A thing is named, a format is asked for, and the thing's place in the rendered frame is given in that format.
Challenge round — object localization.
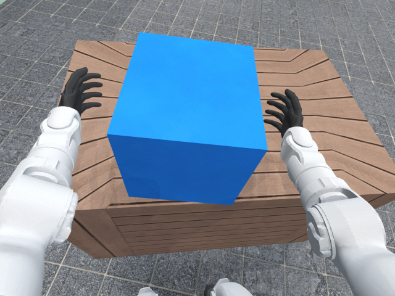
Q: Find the carton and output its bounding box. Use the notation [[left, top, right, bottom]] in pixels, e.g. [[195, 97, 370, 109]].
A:
[[107, 32, 268, 205]]

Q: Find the robot left forearm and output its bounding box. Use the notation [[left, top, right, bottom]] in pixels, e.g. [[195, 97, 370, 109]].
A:
[[0, 106, 81, 213]]

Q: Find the left robot hand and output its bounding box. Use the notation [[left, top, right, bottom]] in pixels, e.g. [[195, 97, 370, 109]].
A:
[[58, 67, 103, 116]]

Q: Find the robot right forearm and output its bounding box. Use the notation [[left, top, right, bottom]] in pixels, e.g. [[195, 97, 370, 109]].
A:
[[280, 126, 386, 245]]

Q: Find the right robot shin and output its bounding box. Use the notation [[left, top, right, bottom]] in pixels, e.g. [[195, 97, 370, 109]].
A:
[[214, 278, 229, 288]]

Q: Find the left robot shin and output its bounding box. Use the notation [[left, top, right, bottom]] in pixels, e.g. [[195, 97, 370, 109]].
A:
[[138, 287, 154, 295]]

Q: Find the right robot hand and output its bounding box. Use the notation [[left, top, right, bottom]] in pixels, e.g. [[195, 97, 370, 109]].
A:
[[264, 89, 304, 138]]

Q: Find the robot shin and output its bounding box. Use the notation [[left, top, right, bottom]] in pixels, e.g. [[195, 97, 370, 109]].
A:
[[214, 278, 229, 288], [138, 287, 154, 295]]

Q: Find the pedestal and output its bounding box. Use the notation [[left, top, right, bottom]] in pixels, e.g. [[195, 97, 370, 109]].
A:
[[57, 40, 395, 259]]

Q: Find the robot right upper arm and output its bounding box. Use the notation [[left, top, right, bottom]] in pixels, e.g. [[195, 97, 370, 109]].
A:
[[306, 197, 395, 296]]

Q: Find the robot left upper arm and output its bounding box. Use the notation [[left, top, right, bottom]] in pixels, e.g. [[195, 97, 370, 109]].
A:
[[0, 174, 78, 296]]

